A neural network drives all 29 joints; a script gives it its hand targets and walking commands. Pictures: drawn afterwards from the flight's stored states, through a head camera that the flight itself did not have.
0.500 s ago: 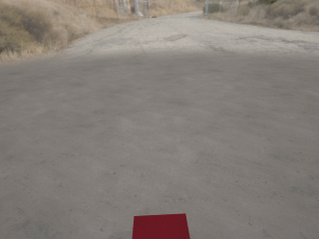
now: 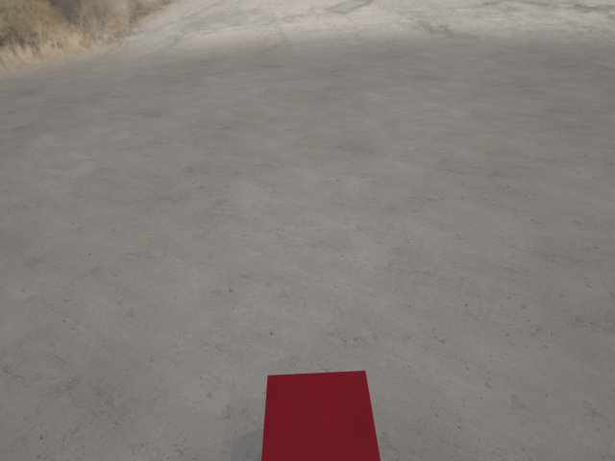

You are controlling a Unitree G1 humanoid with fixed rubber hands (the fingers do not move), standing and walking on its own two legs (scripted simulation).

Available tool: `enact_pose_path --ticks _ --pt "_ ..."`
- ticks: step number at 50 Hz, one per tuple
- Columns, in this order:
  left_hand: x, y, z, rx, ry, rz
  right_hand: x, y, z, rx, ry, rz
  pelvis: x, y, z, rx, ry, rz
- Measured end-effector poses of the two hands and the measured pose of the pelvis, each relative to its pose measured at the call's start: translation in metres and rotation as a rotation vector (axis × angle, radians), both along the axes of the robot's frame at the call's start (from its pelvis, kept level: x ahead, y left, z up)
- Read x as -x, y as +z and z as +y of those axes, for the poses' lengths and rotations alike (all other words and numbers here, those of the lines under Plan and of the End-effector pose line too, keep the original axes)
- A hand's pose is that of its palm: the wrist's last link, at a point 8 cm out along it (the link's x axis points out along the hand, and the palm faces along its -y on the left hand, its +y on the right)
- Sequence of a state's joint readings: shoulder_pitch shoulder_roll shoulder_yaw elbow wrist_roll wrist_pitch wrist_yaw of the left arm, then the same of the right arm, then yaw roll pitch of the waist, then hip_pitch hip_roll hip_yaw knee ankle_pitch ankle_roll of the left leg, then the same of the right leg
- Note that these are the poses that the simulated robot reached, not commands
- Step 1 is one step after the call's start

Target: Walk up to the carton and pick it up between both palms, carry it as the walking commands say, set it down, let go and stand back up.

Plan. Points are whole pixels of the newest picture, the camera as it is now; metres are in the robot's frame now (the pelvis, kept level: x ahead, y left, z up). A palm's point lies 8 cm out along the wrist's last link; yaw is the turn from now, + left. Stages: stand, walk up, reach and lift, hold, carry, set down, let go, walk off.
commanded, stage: stand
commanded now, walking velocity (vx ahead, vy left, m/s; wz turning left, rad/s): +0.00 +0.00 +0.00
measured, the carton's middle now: (320, 445) +0.46 +0.01 -0.62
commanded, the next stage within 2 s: none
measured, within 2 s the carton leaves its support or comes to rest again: neither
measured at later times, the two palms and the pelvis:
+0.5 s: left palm out of the picture -0.05 +0.18 -0.15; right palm out of the picture -0.06 -0.19 -0.15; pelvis +0.00 +0.00 +0.00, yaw +0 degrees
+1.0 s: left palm out of the picture -0.07 +0.17 -0.15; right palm out of the picture -0.08 -0.19 -0.15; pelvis -0.02 -0.01 +0.01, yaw +0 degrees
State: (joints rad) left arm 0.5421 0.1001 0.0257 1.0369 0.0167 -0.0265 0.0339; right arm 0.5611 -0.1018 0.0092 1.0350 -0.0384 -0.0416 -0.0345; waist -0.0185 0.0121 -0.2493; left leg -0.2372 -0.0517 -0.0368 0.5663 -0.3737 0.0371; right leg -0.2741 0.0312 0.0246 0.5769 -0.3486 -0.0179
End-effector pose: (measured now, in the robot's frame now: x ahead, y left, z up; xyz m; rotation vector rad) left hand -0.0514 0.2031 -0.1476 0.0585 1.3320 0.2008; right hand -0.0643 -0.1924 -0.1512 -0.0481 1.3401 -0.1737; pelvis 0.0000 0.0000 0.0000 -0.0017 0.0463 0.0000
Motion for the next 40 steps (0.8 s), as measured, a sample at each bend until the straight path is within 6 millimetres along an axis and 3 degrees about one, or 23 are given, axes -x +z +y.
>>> enact_pose_path --ticks 12,18,27,40 --pt "-0.014 -0.004 -0.017 0.037 -0.017 -0.007 -0.016 -0.001 0.0 0.0 0.01 0.003 -0.001 0.0 -0.002 0.005 -0.001 -0.015" --pt "-0.014 -0.005 -0.02 0.04 -0.014 0.005 -0.013 0.001 0.0 0.002 0.012 0.028 -0.001 0.001 -0.003 0.004 0.001 -0.029" --pt "-0.002 -0.003 -0.02 0.038 -0.003 0.058 0.0 0.001 0.008 -0.022 0.015 0.081 0.004 0.003 -0.003 0.003 0.004 -0.05" --pt "0.016 0.001 -0.021 0.031 -0.015 0.116 0.014 0.004 0.002 -0.011 0.004 0.126 0.014 0.006 -0.005 -0.001 0.002 -0.071"
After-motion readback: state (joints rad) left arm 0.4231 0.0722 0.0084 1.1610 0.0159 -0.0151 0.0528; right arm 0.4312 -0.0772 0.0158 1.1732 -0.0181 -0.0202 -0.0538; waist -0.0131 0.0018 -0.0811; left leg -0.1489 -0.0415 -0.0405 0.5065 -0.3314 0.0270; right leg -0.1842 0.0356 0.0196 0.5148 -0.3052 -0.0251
